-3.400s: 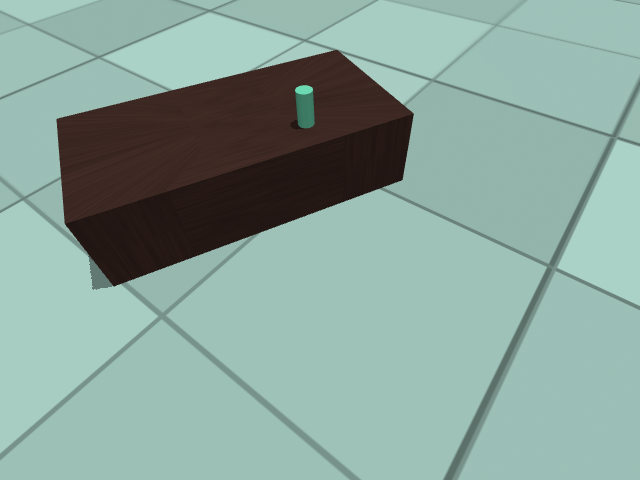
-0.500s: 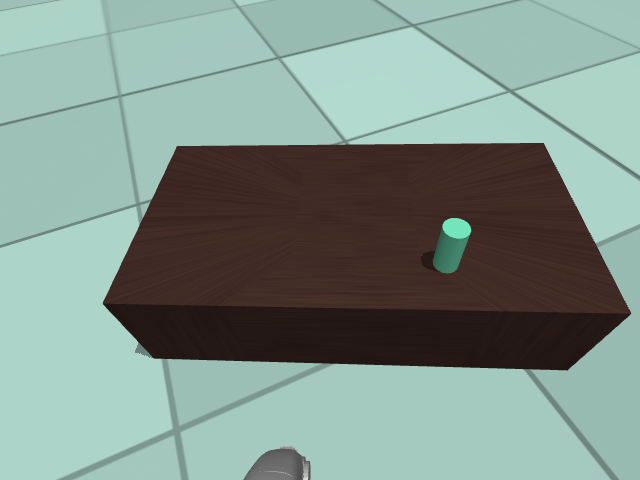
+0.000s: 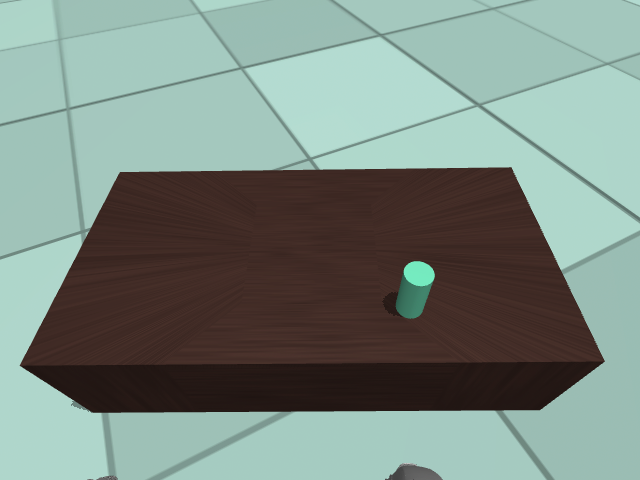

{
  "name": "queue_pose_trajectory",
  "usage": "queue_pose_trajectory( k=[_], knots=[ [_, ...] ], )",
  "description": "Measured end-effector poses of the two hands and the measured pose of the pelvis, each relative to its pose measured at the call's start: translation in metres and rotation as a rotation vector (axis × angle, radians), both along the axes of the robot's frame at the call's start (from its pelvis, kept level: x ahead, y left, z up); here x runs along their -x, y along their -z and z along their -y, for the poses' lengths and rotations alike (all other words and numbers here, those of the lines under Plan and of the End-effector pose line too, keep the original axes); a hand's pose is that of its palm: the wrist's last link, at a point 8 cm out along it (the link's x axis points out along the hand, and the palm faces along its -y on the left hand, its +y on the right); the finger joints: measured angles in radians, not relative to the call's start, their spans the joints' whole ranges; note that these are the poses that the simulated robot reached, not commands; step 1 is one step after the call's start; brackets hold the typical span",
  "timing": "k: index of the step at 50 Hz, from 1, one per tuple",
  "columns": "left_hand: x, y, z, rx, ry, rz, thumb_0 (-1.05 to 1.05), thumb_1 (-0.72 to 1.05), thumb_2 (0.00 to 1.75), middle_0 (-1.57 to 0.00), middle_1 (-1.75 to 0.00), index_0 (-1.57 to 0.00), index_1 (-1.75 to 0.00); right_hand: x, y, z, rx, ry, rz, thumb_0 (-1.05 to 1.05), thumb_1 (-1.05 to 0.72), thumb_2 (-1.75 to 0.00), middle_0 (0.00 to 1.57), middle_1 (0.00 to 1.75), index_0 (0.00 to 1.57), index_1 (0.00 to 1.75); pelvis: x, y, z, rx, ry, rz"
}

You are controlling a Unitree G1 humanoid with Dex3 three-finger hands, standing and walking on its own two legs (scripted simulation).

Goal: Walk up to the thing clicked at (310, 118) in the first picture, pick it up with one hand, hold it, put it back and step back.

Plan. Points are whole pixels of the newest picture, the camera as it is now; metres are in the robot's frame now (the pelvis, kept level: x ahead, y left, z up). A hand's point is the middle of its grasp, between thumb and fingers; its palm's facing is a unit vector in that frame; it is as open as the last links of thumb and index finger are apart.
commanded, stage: walk up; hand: right
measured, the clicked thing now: (413, 291) +0.57 -0.18 -0.32
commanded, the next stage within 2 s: stand in 1.76 s
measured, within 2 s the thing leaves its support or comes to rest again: neither
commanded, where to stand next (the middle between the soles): +0.10 +0.03 m, yaw +1 degrees
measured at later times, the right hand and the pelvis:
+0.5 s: hand out of the picture +0.12 -0.27 -0.15, palm faces -0.08 +0.92 -0.39, open 7.4 cm; pelvis +0.04 +0.01 -0.01, yaw +3 degrees
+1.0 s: hand (504, 443) +0.20 -0.23 -0.13, palm faces -0.03 +0.94 -0.33, open 7.4 cm; pelvis +0.06 +0.02 +0.02, yaw +1 degrees
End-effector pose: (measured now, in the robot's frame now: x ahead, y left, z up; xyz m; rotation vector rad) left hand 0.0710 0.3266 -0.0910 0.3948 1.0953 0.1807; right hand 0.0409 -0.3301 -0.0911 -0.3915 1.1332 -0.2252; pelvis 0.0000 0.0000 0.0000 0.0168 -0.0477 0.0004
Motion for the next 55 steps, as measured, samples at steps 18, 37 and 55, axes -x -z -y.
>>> queue_pose_trajectory(
  k=[18,37,55],
  knots=[
    [-0.013,0.006,0.003,-0.063,-0.09,-0.033,0.01,0.9,0.9,-0.21,-0.3,-0.2,-0.3,-0.068,0.032,-0.007,-0.046,-0.042,-0.097,0.0,-0.91,-0.9,0.21,0.3,0.2,0.3,-0.028,0.009,0.006,0.005,-0.05,-0.023],
    [-0.026,0.017,-0.01,0.018,-0.117,-0.117,0.01,0.9,0.9,-0.21,-0.3,-0.2,-0.3,-0.118,0.012,-0.055,-0.068,-0.041,-0.05,0.0,-0.9,-0.9,0.21,0.3,0.2,0.3,-0.055,-0.008,-0.022,0.031,-0.036,-0.021],
    [-0.069,-0.002,-0.004,0.004,-0.078,-0.082,0.01,0.9,0.9,-0.21,-0.3,-0.2,-0.3,-0.145,-0.002,-0.053,-0.095,0.009,0.003,0.0,-0.9,-0.9,0.21,0.3,0.2,0.3,-0.065,-0.022,-0.021,0.013,-0.01,-0.005]
  ],
)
